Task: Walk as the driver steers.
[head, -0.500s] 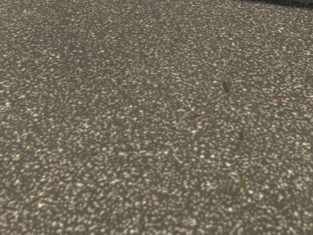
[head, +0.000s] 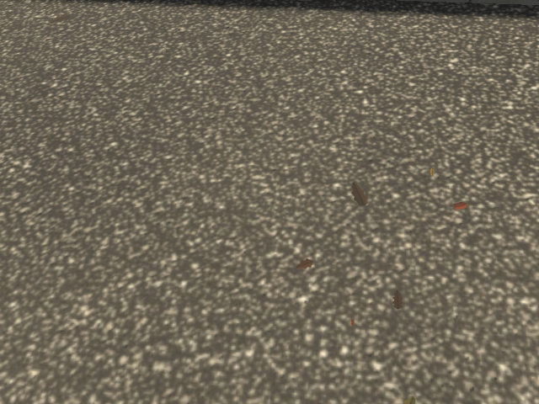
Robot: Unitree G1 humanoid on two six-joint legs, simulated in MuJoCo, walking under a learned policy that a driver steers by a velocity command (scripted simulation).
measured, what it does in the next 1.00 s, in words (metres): walks ahead: left foot, then right foot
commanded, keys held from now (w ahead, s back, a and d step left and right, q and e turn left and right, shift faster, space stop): w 1.00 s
